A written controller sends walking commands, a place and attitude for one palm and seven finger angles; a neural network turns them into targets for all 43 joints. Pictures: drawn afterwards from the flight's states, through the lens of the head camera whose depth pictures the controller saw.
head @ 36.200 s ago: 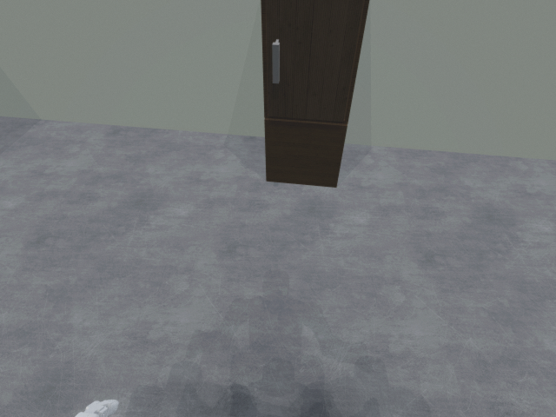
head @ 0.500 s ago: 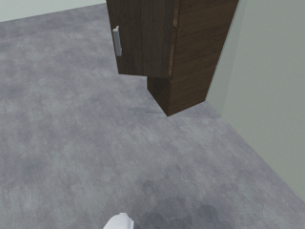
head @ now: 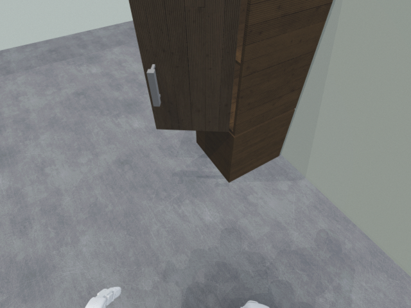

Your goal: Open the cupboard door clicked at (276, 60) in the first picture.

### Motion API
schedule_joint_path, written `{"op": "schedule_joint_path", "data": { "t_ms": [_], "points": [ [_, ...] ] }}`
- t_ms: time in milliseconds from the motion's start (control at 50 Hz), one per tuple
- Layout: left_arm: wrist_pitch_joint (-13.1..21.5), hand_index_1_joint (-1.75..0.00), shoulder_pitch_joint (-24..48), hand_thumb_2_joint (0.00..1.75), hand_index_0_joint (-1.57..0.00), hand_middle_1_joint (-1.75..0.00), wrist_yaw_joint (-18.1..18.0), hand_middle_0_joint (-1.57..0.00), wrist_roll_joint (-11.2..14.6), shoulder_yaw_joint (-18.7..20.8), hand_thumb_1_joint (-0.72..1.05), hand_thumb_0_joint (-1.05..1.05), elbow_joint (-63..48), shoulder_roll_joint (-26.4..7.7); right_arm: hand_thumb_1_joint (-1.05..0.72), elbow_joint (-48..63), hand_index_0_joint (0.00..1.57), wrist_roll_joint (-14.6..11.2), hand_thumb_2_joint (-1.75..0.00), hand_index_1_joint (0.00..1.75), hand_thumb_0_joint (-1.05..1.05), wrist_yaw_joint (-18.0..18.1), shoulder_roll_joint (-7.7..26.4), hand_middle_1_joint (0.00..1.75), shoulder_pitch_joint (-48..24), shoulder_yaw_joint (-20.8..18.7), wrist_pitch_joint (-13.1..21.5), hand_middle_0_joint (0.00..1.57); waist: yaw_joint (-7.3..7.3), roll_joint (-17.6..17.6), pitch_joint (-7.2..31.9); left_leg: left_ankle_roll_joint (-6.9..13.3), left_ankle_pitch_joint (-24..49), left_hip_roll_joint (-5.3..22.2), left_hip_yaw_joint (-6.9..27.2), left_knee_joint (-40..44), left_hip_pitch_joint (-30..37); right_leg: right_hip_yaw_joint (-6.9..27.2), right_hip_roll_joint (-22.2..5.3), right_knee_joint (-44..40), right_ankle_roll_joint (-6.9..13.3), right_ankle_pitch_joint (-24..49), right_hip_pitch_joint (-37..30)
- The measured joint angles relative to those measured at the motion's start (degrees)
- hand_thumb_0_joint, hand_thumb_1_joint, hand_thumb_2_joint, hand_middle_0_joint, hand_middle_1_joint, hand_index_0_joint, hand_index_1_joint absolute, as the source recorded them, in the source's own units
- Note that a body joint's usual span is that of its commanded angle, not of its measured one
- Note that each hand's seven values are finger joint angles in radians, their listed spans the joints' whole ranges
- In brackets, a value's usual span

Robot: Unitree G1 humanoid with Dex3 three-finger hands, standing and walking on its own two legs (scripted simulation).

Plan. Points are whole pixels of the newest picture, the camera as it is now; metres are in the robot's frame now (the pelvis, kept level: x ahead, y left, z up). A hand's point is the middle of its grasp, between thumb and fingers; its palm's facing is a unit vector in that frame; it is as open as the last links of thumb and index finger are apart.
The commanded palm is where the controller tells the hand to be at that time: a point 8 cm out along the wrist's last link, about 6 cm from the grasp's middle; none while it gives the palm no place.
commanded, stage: take the last steps up to it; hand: left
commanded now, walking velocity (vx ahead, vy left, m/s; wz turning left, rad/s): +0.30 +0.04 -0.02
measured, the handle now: (155, 85) +0.88 +0.23 -0.09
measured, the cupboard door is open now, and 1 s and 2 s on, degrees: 55 55 55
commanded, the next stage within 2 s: come to a stop and stand still in 0.62 s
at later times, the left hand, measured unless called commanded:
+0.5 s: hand out of the picture +0.13 +0.21 -0.19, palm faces +0.11 -0.98 -0.16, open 7.3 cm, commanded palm none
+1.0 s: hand (144, 202) +0.42 +0.20 -0.17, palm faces -0.01 -0.98 -0.19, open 7.4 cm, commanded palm none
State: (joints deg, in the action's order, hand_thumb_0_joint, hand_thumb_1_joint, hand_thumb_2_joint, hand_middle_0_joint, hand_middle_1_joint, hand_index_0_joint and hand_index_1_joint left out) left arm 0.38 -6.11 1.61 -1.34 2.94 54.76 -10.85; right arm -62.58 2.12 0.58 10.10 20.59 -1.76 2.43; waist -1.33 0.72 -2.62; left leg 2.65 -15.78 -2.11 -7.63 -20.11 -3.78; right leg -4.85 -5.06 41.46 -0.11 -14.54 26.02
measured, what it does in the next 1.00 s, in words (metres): walks ahead: right foot, then left foot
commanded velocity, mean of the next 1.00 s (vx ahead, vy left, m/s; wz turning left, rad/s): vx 0.08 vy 0.04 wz -0.01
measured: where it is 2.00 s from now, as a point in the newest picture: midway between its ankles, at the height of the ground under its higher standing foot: (203, 305)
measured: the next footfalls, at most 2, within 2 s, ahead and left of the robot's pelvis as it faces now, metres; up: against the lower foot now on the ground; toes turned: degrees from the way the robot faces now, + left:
right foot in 0.06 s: +0.12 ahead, -0.11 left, +0.00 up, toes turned -7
left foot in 0.46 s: +0.33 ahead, +0.14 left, +0.00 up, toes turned +7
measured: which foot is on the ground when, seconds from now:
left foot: down 0.00-0.08, up 0.10-0.44, down 0.46-1.00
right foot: up 0.00-0.04, down 0.06-0.46, up 0.48-0.82, down 0.84-1.00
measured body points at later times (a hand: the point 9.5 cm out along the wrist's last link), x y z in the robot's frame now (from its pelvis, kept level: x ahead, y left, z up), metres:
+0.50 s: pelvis +0.19 +0.04 -0.02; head +0.21 +0.06 +0.43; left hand +0.12 +0.27 -0.18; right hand +0.30 -0.20 -0.15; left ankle +0.26 +0.14 -0.74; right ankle +0.09 -0.10 -0.72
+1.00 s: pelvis +0.31 +0.03 -0.01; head +0.34 +0.02 +0.44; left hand +0.42 +0.25 -0.15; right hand +0.29 -0.20 -0.17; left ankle +0.26 +0.14 -0.73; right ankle +0.35 -0.08 -0.74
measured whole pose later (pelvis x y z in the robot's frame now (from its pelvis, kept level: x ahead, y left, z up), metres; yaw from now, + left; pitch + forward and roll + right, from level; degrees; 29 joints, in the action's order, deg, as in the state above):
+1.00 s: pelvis +0.31 +0.03 -0.01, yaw +1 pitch +0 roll +0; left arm 0.6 -5.7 -1.2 -0.6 0.9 58.5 -9.2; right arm -63.8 0.3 1.8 9.2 16.6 -1.7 -1.9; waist -2.5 -0.5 -3.6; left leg -2.0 -25.7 1.8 -3.9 -35.9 -11.4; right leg -6.9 -2.0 31.2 1.8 -13.5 17.3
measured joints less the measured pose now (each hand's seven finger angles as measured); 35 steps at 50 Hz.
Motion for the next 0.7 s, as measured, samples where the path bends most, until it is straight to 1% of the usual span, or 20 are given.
{"op": "schedule_joint_path", "data": {
  "t_ms": [40, 60, 80, 120, 140, 160, 200, 240, 320, 380, 440, 460, 480, 520, 540, 560, 580, 600, 640, 700],
  "points": [
    [0.42, -0.3, 0.51, 0.9, -0.2, -0.3, 0.07, -0.19, -0.09, -0.07, 0.91, 0.01, -0.43, 0.03, -0.92, -0.87, 0.21, 0.02, -0.9, 0.3, 0.0, -0.03, -0.15, 0.3, 1.33, 0.05, -0.18, 0.2, -0.47, -0.12, 0.2, -0.78, -2.66, 0.5, -0.27, -2.12, 0.7, -0.47, 0.78, -5.12, 0.36, 1.09, -3.55],
    [0.91, -0.3, 0.53, 0.9, -0.2, -0.3, 0.13, -0.19, -0.14, -0.15, 0.91, 0.01, -0.71, -0.11, -0.92, -1.21, 0.21, -0.11, -0.9, 0.3, 0.0, -0.04, -0.34, 0.3, 2.15, 0.14, -0.18, 0.2, -0.65, 0.07, 0.32, -1.27, -4.7, 0.76, -0.27, -4.63, 0.41, -0.53, 1.15, -8.16, 0.84, 1.95, -5.97],
    [1.65, -0.3, 0.74, 0.9, -0.2, -0.3, 0.02, -0.19, -0.25, -0.09, 0.91, 0.01, -0.64, 0.14, -0.92, -1.68, 0.21, -0.37, -0.9, 0.3, 0.01, -0.11, -0.31, 0.3, 2.37, 0.13, -0.32, 0.2, -0.61, -0.56, 0.03, -1.43, -6.96, 1.81, 0.0, -9.11, -0.91, -0.89, 1.92, -8.14, 1.54, 1.57, -6.73],
    [2.73, -0.3, 0.39, 0.9, -0.2, -0.3, -0.26, -0.19, -0.02, -0.41, 0.91, 0.0, -0.55, 0.73, -0.92, -2.17, 0.21, -0.69, -0.9, 0.3, 0.01, -0.34, -0.27, 0.3, 1.86, -0.01, -1.22, 0.2, -1.05, -1.42, -0.92, -1.58, -12.44, 2.75, 2.2, -24.06, -6.27, -2.06, 2.75, -6.82, 2.67, -0.79, -8.18],
    [2.98, -0.3, -0.28, 0.9, -0.2, -0.3, -0.53, -0.19, 0.11, -0.56, 0.9, 0.0, -0.5, 1.1, -0.92, -2.24, 0.2, -0.71, -0.9, 0.3, 0.01, -0.43, -0.24, 0.3, 1.45, -0.17, -1.56, 0.2, -1.06, -1.56, -1.16, -1.66, -12.64, 2.86, 3.17, -30.78, -9.34, -2.51, 2.93, -7.5, 2.91, -1.41, -9.45],
    [3.08, -0.3, -1.21, 0.9, -0.2, -0.3, -0.81, -0.2, 0.25, -0.66, 0.9, 0.0, -0.33, 1.46, -0.92, -2.24, 0.2, -0.72, -0.9, 0.3, 0.01, -0.49, -0.19, 0.3, 0.81, -0.36, -1.84, 0.2, -0.9, -1.58, -1.26, -1.87, -11.47, 3.14, 3.78, -35.6, -12.24, -2.76, 3.13, -8.88, 2.88, -1.46, -10.83],
    [3.12, -0.3, -3.48, 0.9, -0.2, -0.3, -1.18, -0.2, 0.5, -0.79, 0.9, 0.0, 0.53, 2.1, -0.91, -1.68, 0.2, -0.61, -0.9, 0.3, 0.01, -0.64, -0.06, 0.3, -0.89, -0.65, -2.31, 0.2, -0.58, -1.45, -1.22, -2.6, -7.59, 4.34, 4.36, -39.7, -17.28, -2.99, 3.59, -12.62, 2.49, -0.58, -13.59],
    [3.52, -0.3, -5.65, 0.9, -0.2, -0.3, -2.12, -0.2, 1.07, 0.51, 0.93, -0.01, 1.39, 1.84, -0.91, -0.63, 0.2, -0.55, -0.9, 0.3, 0.01, -0.85, -0.15, 0.3, -2.6, -0.94, -2.38, 0.2, -0.12, -1.11, -0.92, -3.37, -3.86, 5.75, 4.8, -38.57, -21.07, -3.17, 4.02, -16.33, 2.51, 0.23, -16.0],
    [3.56, -0.3, -9.59, 0.9, -0.2, -0.3, -1.7, -0.2, 0.6, 0.55, 0.95, -0.01, 4.45, 0.16, -0.91, 1.49, 0.2, -0.47, -0.9, 0.3, 0.01, -1.46, -0.17, 0.3, -6.08, -1.29, -2.23, 0.2, 1.08, -0.25, -0.23, -4.46, 1.38, 7.49, 4.54, -29.39, -24.23, -3.17, 4.02, -20.97, 1.76, 0.32, -19.87],
    [3.19, -0.3, -12.35, 0.9, -0.2, -0.3, -1.29, -0.2, 0.25, 0.37, 0.94, -0.01, 6.75, -0.12, -0.91, 2.85, 0.2, -0.49, -0.9, 0.3, 0.01, -1.88, 0.12, 0.3, -8.49, -1.44, -1.84, 0.19, 2.41, 0.12, 0.04, -4.41, 2.65, 7.33, 3.97, -21.31, -23.3, -2.97, 3.34, -21.28, 0.5, -1.56, -22.01],
    [2.57, -0.3, -15.14, 0.9, -0.2, -0.3, -1.06, -0.2, 0.19, 0.29, 0.93, 0.0, 8.63, -0.02, -0.91, 3.96, 0.2, -0.37, -0.9, 0.3, 0.01, -2.04, 0.55, 0.3, -10.28, -1.3, -0.87, 0.19, 3.61, 0.45, 0.36, -3.82, 4.35, 6.11, 2.78, -12.91, -19.37, -2.63, 2.05, -18.16, -1.27, -5.57, -23.33],
    [2.3, -0.3, -16.29, 0.9, -0.2, -0.3, -0.96, -0.2, 0.25, 0.23, 0.92, 0.0, 8.97, 0.23, -0.91, 4.54, 0.2, -0.25, -0.9, 0.3, 0.01, -1.98, 0.95, 0.3, -10.61, -1.18, -0.21, 0.19, 3.9, 0.13, 0.65, -3.1, 5.11, 5.83, 2.66, -10.37, -17.6, -2.25, 1.73, -15.02, -1.54, -7.82, -22.68],
    [1.83, -0.3, -16.68, 0.9, -0.2, -0.3, -0.87, -0.2, 0.38, 0.19, 0.92, 0.0, 9.43, 0.24, -0.91, 4.87, 0.2, 0.01, -0.9, 0.3, 0.01, -1.67, 0.88, 0.3, -11.3, -1.21, 0.51, 0.19, 3.81, 0.55, 0.49, -2.13, 5.65, 5.27, 2.22, -11.8, -17.86, -1.87, 0.76, -9.3, -0.99, -10.14, -20.65],
    [0.72, -0.3, -16.14, 0.9, -0.2, -0.3, -0.93, -0.2, 0.46, -0.05, 0.92, 0.0, 9.92, 0.03, -0.91, 5.78, 0.2, 0.2, -0.9, 0.3, 0.0, -0.95, 0.21, 0.3, -12.11, -0.79, 1.25, 0.2, 3.8, 1.52, -0.48, -0.7, 2.9, 4.56, 0.97, -14.83, -17.37, 0.87, 0.59, 6.96, 0.33, -14.05, -14.21],
    [0.42, -0.3, -15.54, 0.9, -0.2, -0.3, -0.98, -0.2, 0.43, -0.12, 0.91, 0.01, 9.93, -0.07, -0.91, 6.1, 0.2, 0.19, -0.9, 0.3, 0.0, -0.63, -0.18, 0.3, -11.99, -0.49, 1.47, 0.2, 3.69, 1.76, -0.68, -0.35, 1.92, 4.34, 0.56, -14.66, -16.47, 1.45, 0.83, 13.98, 0.73, -14.02, -10.82],
    [0.26, -0.3, -14.66, 0.9, -0.2, -0.3, -0.99, -0.2, 0.38, -0.11, 0.91, 0.01, 9.82, -0.15, -0.91, 6.2, 0.2, 0.13, -0.9, 0.3, 0.0, -0.29, -0.57, 0.3, -11.63, -0.21, 1.63, 0.2, 3.53, 1.87, -0.77, -0.22, 1.56, 4.08, 0.35, -13.72, -15.4, 1.58, 0.96, 19.13, 0.9, -12.93, -7.69],
    [0.16, -0.3, -13.59, 0.9, -0.2, -0.3, -0.95, -0.2, 0.33, -0.06, 0.91, 0.01, 9.47, -0.19, -0.91, 6.1, 0.2, 0.07, -0.9, 0.3, 0.0, 0.02, -0.94, 0.3, -11.12, 0.07, 1.71, 0.2, 3.4, 1.89, -0.87, -0.5, 1.84, 3.81, 0.26, -12.26, -14.17, 1.47, 0.94, 22.18, 0.9, -11.46, -5.03],
    [0.13, -0.3, -12.42, 0.9, -0.2, -0.3, -0.89, -0.19, 0.28, -0.01, 0.91, 0.01, 8.9, -0.19, -0.91, 5.77, 0.2, 0.02, -0.9, 0.3, 0.0, 0.27, -1.31, 0.3, -10.51, 0.35, 1.76, 0.2, 3.33, 1.88, -0.99, -0.45, 2.2, 3.49, 0.21, -10.59, -12.86, 1.34, 0.8, 23.41, 0.8, -9.91, -2.82],
    [0.3, -0.3, -10.23, 0.9, -0.2, -0.3, -0.78, -0.19, 0.26, -0.03, 0.91, 0.01, 7.39, 0.1, -0.94, 4.95, 0.21, -0.33, -0.9, 0.3, 0.0, 1.2, -1.28, 0.3, -9.26, -0.03, 1.87, 0.2, 3.18, 1.59, -1.03, -0.14, 2.96, 2.94, 0.15, -7.3, -10.36, 1.18, 0.51, 21.91, 0.49, -7.47, 0.29],
    [0.44, -0.3, -7.25, 0.9, -0.2, -0.3, -0.67, -0.19, 0.25, -0.24, 0.91, 0.01, 5.24, 0.8, -0.95, 3.25, 0.21, -0.22, -0.9, 0.3, -0.01, 1.11, -0.39, 0.3, -7.24, 0.14, 1.36, 0.2, 2.78, 0.76, -0.71, -0.14, 3.24, 2.56, 0.15, -3.9, -7.2, 0.6, 0.15, 13.8, 0.16, -4.9, 1.61]
  ]
}}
